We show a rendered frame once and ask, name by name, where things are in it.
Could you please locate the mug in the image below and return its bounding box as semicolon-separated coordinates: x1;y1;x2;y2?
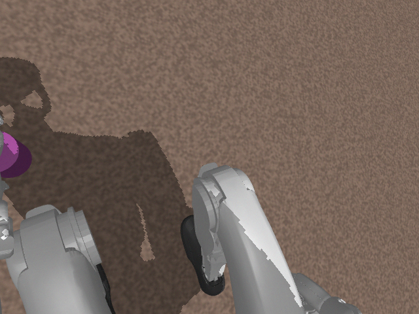
0;131;32;178

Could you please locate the right robot hand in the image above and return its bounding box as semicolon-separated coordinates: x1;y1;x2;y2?
291;272;331;314

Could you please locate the left robot arm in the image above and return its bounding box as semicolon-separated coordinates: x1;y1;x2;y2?
0;174;14;314

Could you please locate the right robot arm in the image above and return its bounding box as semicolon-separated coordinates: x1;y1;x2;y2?
319;296;362;314

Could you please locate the right robot foot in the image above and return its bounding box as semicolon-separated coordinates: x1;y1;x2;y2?
181;215;225;296

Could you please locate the left robot foot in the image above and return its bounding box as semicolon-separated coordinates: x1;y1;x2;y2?
96;264;116;314

